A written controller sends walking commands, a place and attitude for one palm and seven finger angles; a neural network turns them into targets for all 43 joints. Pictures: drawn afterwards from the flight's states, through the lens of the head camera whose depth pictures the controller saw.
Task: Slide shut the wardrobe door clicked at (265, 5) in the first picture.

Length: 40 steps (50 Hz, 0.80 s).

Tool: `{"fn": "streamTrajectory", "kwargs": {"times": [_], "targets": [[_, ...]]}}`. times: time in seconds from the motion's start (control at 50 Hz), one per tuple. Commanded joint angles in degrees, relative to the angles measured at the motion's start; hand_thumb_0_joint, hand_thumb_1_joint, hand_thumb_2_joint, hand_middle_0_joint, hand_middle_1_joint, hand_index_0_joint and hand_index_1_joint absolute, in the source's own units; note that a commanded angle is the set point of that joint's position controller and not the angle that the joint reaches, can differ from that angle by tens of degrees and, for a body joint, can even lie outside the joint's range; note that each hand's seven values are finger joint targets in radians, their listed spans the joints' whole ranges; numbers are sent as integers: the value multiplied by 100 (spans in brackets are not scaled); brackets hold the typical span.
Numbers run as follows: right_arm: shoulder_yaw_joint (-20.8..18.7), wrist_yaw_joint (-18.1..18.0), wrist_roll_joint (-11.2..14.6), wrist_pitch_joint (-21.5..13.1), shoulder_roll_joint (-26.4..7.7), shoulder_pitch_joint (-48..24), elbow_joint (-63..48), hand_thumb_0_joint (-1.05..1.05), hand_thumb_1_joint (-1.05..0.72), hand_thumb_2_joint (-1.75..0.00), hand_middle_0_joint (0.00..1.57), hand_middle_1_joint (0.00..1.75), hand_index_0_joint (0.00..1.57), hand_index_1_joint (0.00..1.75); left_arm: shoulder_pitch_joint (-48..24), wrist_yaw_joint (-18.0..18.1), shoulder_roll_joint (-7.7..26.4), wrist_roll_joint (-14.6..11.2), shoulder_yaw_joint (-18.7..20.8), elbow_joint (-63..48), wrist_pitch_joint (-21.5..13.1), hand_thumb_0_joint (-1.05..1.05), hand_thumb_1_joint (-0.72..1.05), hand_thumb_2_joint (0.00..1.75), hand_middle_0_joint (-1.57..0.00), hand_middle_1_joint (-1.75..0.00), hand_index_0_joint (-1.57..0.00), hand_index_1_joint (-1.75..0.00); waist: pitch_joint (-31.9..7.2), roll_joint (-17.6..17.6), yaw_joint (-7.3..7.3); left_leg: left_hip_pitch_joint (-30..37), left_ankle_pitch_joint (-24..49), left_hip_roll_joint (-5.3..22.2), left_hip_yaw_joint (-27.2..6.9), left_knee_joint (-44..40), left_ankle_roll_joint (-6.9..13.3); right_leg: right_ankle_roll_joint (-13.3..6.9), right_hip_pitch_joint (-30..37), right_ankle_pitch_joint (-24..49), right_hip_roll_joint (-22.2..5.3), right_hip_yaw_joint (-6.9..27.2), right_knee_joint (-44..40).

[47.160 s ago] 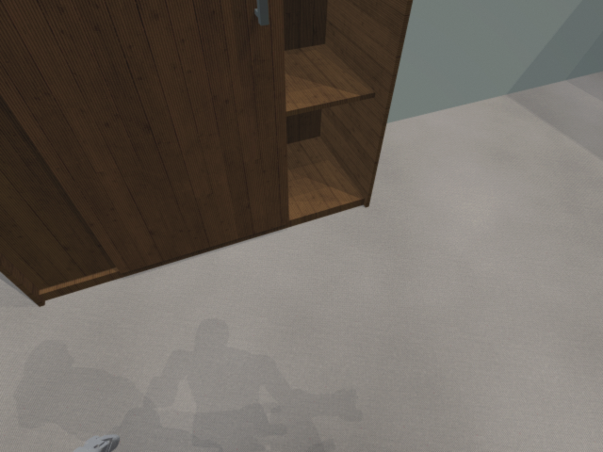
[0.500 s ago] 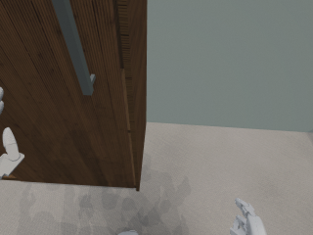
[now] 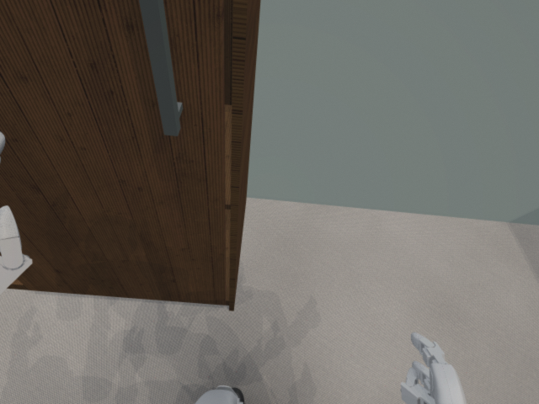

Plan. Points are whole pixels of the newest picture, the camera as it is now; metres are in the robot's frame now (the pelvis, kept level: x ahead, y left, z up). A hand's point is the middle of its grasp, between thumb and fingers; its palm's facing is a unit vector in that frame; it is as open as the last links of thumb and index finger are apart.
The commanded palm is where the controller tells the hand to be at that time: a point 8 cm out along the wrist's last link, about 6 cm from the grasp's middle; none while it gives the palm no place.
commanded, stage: step back with the hand held close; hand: left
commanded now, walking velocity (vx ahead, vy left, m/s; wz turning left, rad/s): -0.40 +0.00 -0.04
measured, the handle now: (161, 27) +0.50 +0.20 +0.28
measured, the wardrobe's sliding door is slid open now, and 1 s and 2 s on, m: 0.01 0.01 0.01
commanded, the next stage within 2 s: stop stepping back and stand still in 0.16 s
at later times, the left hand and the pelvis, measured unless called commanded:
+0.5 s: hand out of the picture +0.15 +0.27 +0.18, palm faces +0.28 -0.87 -0.40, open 7.4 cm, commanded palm +0.08 +0.32 +0.19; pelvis -0.09 +0.03 +0.02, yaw -7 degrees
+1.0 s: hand out of the picture +0.06 +0.30 +0.19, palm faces +0.38 -0.81 -0.45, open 7.4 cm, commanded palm +0.02 +0.35 +0.19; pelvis -0.14 +0.06 +0.00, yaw -4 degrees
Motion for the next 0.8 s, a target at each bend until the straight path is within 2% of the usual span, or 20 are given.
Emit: {"fn": "streamTrajectory", "kwargs": {"times": [0.0, 0.12, 0.18, 0.2, 0.24, 0.26, 0.28, 0.3, 0.32, 0.36, 0.48, 0.5, 0.52, 0.54, 0.56, 0.62, 0.68, 0.72, 0.76, 0.78], "targets": [[-303, 82, -26, -477, -742, -366, -794, 0, -90, -90, 20, 30, 20, 30, -17, 106, 617, -109, 545, -1172, -296, 0, 90, 90, -20, -30, -20, -30, -1266, 1024, 234, 570, -2513, 1470, -1515, -2466, 200, -175, 692, -803, 74, -242, 1156], [-149, 142, -99, -449, -605, -150, -434, 0, -90, -90, 20, 30, 20, 30, -286, 137, 610, -261, 158, -1328, -93, 0, 90, 90, -20, -30, -20, -30, -1464, 1401, 149, 1919, -1319, 1117, -858, -2423, -712, -466, 966, -766, -207, -532, -2144], [-97, 59, -90, -281, -507, -140, -320, 0, -90, -90, 20, 30, 20, 30, -783, 144, 1068, -291, 380, -1347, -190, 0, 90, 90, -20, -30, -20, -30, -1104, -468, 29, 2693, -865, 316, -96, 986, -840, -1141, -874, 237, -2209, 1041, -3700], [4, 14, -163, -344, -444, -423, -430, 0, -90, -90, 20, 30, 20, 30, -1044, 194, 1314, -267, 577, -1501, -212, 0, 90, 90, -20, -30, -20, -30, -835, -677, 118, 2158, -1410, 30, 103, 1790, -856, -1217, -996, 1274, -2674, 1014, -3526], [-97, -22, -41, -439, -567, -395, -284, 0, -90, -90, 20, 30, 20, 30, -1258, 71, 833, -189, 201, -880, -35, 0, 90, 90, -20, -30, -20, -30, -414, -1647, -21, 1588, -1632, -58, -165, 2178, -734, -1041, -966, 1541, -2243, 195, -2828], [-47, -42, 63, -407, -573, -470, -431, 0, -90, -90, 20, 30, 20, 30, -1004, 30, 650, -224, 147, -644, 120, 0, 90, 90, -20, -30, -20, -30, -158, -1366, -72, 1547, -1467, 71, -195, 1466, -676, -882, -772, 1730, -2006, -111, -2304], [15, -70, 97, -358, -629, -483, -487, 0, -90, -90, 20, 30, 20, 30, -908, 9, 699, -238, 213, -615, 229, 0, 90, 90, -20, -30, -20, -30, -99, -382, -147, 1597, -614, 117, -228, 10, -611, -517, -557, 1394, -1525, -407, -1428], [-12, -87, 90, -377, -848, -567, -618, 0, -90, -90, 20, 30, 20, 30, -792, 11, 744, -248, 336, -857, 238, 0, 90, 90, -20, -30, -20, -30, -348, 1416, 6, 1624, 534, 681, -1068, -1299, -426, -117, -334, 268, -619, -590, -479], [-86, -56, 109, -465, -856, -550, -707, 0, -90, -90, 20, 30, 20, 30, -853, 26, 951, -247, 460, -1158, 168, 0, 90, 90, -20, -30, -20, -30, -796, 2176, 123, 1754, 553, 1274, -2167, -1935, -308, -139, -36, -1155, -212, -370, 319], [-80, 67, 33, -501, -731, -414, -739, 0, -90, -90, 20, 30, 20, 30, -419, 56, 931, -322, 613, -1335, 156, 0, 90, 90, -20, -30, -20, -30, -1220, 1359, 167, 1358, -3210, 1388, -2774, -2975, -736, -223, 414, -1141, -75, -14, 783], [-63, 173, -32, -281, -683, -254, -892, 0, -90, -90, 20, 30, 20, 30, 884, 130, 690, -161, 481, -1487, 455, 0, 90, 90, -20, -30, -20, -30, -876, 1274, 159, -184, -2909, 397, -446, -2372, -896, -456, 2636, -598, -54, -826, -1875], [-114, 149, -21, -196, -681, -121, -822, 0, -90, -90, 20, 30, 20, 30, 834, 121, 782, -130, 512, -1420, 497, 0, 90, 90, -20, -30, -20, -30, -882, 330, 129, 179, -2462, -21, 141, -1026, -787, -635, 2115, -535, -603, -426, -2583], [-175, 134, -30, -101, -697, -69, -790, 0, -90, -90, 20, 30, 20, 30, 720, 125, 871, -145, 645, -1330, 516, 0, 90, 90, -20, -30, -20, -30, -782, -836, 67, 670, -1837, -258, 288, 1194, -668, -1073, 710, -1184, -1853, 973, -3402], [-179, 110, 2, -43, -756, -161, -743, 0, -90, -90, 20, 30, 20, 30, 35, 96, 877, -253, 586, -1725, 505, 0, 90, 90, -20, -30, -20, -30, -541, -1069, 13, 315, -1525, -162, 21, 2727, -620, -1492, -66, -1314, -2702, 1527, -3527], [-176, 99, -16, -73, -766, -89, -649, 0, -90, -90, 20, 30, 20, 30, -664, 166, 1062, -221, 847, -1583, 427, 0, 90, 90, -20, -30, -20, -30, -613, -1014, -135, 363, -1534, 200, -230, 3191, -619, -1465, -473, -1596, -2830, 1342, -3343], [-180, -17, 43, -163, -803, -157, -537, 0, -90, -90, 20, 30, 20, 30, -960, 203, 495, -115, 184, -393, 589, 0, 90, 90, -20, -30, -20, -30, -107, -965, -177, 953, -1794, 384, 219, 2096, -425, -886, -1045, -2566, -2171, 425, -3190], [-68, -131, 28, -251, -771, -205, -459, 0, -90, -90, 20, 30, 20, 30, -1334, 298, 389, -10, -131, -606, 557, 0, 90, 90, -20, -30, -20, -30, -3, 199, -169, 1515, -2023, 227, 584, -199, -299, -780, -481, -2016, -1705, -161, -1849], [-79, -131, 80, -357, -937, -215, -704, 0, -90, -90, 20, 30, 20, 30, -1292, 325, 514, -56, -37, -1234, 391, 0, 90, 90, -20, -30, -20, -30, 35, 2115, -110, 1692, -2257, 1553, -2034, -1753, 325, -187, -883, -1049, -576, -867, 491], [-80, 51, 4, -378, -752, -340, -622, 0, -90, -90, 20, 30, 20, 30, -939, 202, 833, -32, 344, -1440, 290, 0, 90, 90, -20, -30, -20, -30, -41, 1517, -95, 746, -3638, 1907, -2977, -2462, 594, -160, -544, -869, -615, -353, 1522], [-85, 128, -30, -356, -692, -331, -686, 0, -90, -90, 20, 30, 20, 30, -541, 186, 806, -14, 438, -1546, 302, 0, 90, 90, -20, -30, -20, -30, -14, 1353, -34, 371, -3748, 1789, -2624, -2442, 569, -199, -132, -677, -682, -329, 1238]]}}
